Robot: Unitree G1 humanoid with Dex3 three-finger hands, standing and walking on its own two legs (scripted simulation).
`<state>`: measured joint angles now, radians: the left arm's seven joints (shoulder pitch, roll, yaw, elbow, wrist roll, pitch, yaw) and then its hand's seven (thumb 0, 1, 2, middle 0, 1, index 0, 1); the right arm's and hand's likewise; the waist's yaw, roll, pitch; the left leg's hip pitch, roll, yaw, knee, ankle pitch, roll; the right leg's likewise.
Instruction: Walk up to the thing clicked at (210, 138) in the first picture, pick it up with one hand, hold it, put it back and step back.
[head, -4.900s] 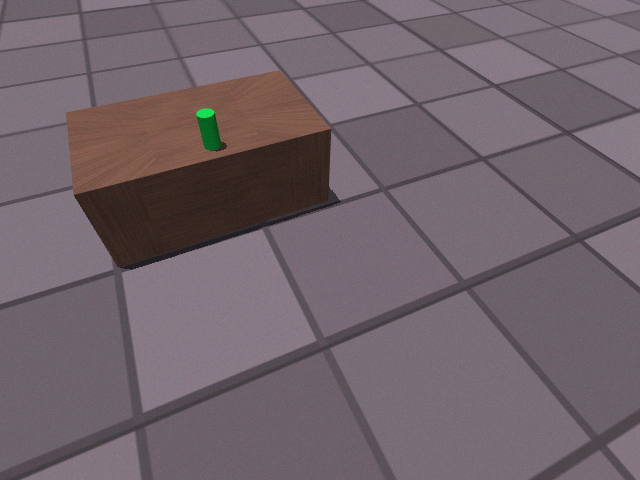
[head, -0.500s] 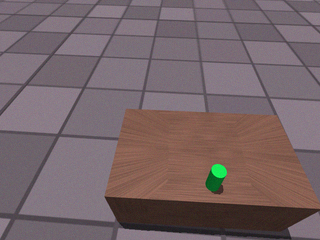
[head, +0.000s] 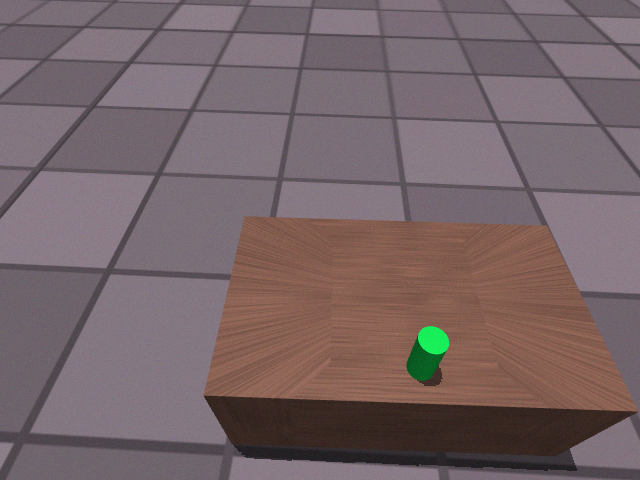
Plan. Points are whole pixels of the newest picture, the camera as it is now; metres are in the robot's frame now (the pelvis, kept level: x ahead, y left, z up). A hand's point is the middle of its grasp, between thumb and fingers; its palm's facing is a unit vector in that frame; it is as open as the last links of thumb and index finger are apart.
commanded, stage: stand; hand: right
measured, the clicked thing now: (426, 354) +0.43 -0.23 -0.32
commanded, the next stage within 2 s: none
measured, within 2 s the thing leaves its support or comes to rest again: neither
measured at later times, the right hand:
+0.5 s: hand out of the picture +0.09 -0.26 -0.16, palm faces -0.05 +0.94 -0.34, open 7.4 cm
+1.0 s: hand out of the picture +0.09 -0.26 -0.16, palm faces -0.05 +0.94 -0.33, open 7.4 cm
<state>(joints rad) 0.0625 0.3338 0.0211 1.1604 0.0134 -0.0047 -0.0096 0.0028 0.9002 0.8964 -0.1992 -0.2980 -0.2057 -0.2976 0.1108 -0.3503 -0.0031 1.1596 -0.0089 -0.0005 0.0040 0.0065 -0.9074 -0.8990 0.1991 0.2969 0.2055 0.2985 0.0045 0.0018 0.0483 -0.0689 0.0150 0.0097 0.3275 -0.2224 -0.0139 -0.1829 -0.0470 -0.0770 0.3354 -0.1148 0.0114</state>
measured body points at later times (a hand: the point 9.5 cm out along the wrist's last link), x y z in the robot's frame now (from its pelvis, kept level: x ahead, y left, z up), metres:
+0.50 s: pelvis +0.01 -0.01 +0.00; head +0.02 -0.01 +0.45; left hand +0.09 +0.30 -0.13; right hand +0.10 -0.31 -0.14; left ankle -0.03 +0.13 -0.75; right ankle +0.04 -0.13 -0.75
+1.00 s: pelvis +0.02 -0.01 +0.00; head +0.02 -0.02 +0.45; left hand +0.09 +0.29 -0.13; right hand +0.09 -0.31 -0.14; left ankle -0.03 +0.13 -0.75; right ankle +0.04 -0.13 -0.75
